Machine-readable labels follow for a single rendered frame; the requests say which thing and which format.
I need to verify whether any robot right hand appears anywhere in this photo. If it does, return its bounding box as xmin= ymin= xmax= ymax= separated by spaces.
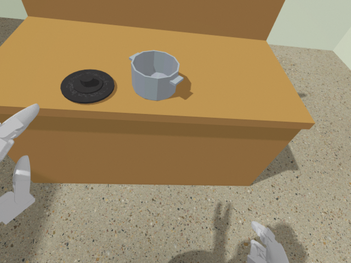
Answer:
xmin=247 ymin=221 xmax=289 ymax=263

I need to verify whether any pot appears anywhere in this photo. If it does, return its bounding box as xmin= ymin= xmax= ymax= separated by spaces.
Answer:
xmin=129 ymin=50 xmax=184 ymax=101

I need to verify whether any robot left hand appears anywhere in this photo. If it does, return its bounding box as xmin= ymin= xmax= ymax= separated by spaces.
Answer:
xmin=0 ymin=104 xmax=39 ymax=224

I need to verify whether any lid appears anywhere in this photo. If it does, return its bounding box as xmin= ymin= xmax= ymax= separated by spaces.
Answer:
xmin=60 ymin=70 xmax=115 ymax=104

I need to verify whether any table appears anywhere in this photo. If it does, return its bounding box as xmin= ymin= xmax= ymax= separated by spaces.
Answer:
xmin=0 ymin=0 xmax=315 ymax=186

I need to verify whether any knob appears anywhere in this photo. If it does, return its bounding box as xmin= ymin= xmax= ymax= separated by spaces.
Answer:
xmin=80 ymin=74 xmax=94 ymax=86

